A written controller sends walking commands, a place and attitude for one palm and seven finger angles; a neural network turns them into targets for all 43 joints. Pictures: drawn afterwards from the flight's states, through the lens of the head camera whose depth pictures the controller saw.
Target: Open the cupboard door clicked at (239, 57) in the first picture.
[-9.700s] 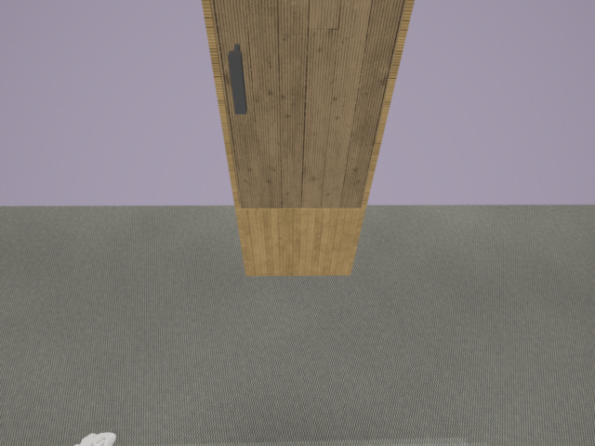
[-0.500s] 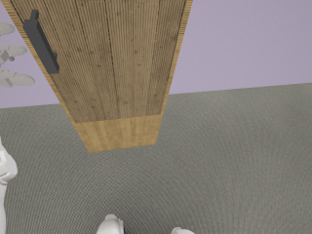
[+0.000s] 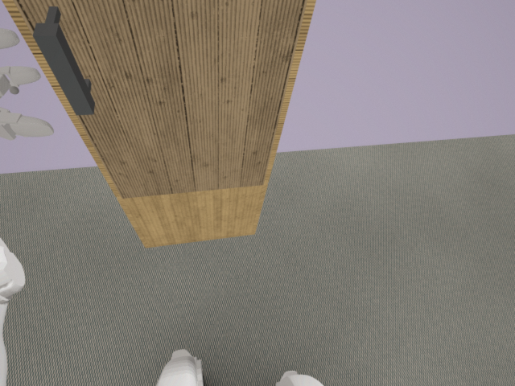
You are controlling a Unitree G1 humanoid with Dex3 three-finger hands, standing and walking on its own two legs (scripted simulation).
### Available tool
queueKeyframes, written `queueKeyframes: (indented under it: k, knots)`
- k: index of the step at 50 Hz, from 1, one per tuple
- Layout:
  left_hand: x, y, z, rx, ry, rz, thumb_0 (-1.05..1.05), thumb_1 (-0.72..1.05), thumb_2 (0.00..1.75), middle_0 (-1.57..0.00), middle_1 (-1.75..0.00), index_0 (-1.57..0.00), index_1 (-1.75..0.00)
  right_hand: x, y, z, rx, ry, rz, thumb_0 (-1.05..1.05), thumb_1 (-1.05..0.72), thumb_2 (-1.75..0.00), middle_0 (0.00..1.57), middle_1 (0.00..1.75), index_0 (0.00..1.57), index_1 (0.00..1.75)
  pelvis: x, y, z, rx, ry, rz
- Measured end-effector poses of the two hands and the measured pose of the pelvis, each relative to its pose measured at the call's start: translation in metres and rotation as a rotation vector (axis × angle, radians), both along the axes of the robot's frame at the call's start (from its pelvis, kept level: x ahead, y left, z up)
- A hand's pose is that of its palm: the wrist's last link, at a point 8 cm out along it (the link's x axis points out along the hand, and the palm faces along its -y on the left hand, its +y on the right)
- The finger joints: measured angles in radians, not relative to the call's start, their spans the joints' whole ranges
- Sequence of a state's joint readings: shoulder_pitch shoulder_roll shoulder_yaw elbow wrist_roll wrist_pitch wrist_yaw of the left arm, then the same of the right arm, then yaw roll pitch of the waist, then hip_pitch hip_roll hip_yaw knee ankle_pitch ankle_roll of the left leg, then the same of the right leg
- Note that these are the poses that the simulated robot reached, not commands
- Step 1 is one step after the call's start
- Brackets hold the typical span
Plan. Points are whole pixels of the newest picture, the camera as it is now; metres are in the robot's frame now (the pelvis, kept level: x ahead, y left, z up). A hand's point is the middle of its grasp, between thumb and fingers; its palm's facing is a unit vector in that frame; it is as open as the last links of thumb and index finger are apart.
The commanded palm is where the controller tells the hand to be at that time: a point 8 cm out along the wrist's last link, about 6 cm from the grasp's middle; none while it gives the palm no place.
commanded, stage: slide the fingers in behind the handle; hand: left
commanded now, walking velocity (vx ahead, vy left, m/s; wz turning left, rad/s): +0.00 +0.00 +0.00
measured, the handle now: (70, 63) +0.55 +0.24 +0.14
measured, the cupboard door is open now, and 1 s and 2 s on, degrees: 0 0 0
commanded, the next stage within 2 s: close the thumb around the handle in 1.44 s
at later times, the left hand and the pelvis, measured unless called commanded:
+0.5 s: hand (51, 87) +0.50 +0.26 +0.14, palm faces +0.10 -0.99 +0.01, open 14.0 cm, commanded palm +0.48 +0.29 +0.14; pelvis +0.00 +0.00 +0.00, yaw +0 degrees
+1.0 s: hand (74, 89) +0.50 +0.23 +0.14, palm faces +0.11 -0.99 +0.02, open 14.0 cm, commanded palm +0.48 +0.26 +0.14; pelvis +0.00 -0.01 +0.00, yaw +0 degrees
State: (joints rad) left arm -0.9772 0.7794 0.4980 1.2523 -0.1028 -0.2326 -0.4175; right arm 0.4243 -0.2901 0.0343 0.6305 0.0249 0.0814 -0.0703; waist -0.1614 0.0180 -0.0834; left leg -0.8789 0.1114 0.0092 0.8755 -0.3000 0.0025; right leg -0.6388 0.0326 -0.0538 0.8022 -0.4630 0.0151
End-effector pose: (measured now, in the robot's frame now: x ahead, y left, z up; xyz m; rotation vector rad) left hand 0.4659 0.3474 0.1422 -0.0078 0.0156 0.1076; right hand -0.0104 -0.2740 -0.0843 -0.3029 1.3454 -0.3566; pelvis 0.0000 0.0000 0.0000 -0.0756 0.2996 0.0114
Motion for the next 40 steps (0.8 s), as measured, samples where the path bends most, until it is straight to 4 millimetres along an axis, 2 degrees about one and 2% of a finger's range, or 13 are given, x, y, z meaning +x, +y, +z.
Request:
queueKeyframes:
  k: [7, 23, 40]
  knots:
    - [0.003, -0.008, -0.006, -0.008, 0.029, -0.005, -0.02, -0.5, 0.3, -0.3, -1.2, -0.3, -1.2, 0.0, 0.003, 0.0, 0.008, -0.012, -0.002, 0.0, -0.91, -0.9, 0.2, 0.3, 0.21, 0.3, 0.0, 0.001, 0.0, 0.001, -0.001, -0.003]
    - [0.011, -0.036, -0.003, 0.005, 0.006, -0.003, -0.02, -0.5, 0.3, -0.3, -1.2, -0.3, -1.2, 0.009, 0.013, -0.007, 0.053, -0.05, 0.005, 0.0, -0.9, -0.9, 0.21, 0.3, 0.21, 0.3, 0.003, 0.003, 0.001, 0.006, -0.013, -0.005]
    - [0.009, -0.058, -0.006, -0.003, 0.025, 0.01, -0.02, -0.5, 0.3, -0.3, -1.2, -0.3, -1.2, 0.011, 0.003, -0.008, 0.063, -0.062, 0.003, 0.0, -0.91, -0.9, 0.2, 0.3, 0.21, 0.3, 0.004, -0.005, 0.002, 0.017, -0.031, -0.004]
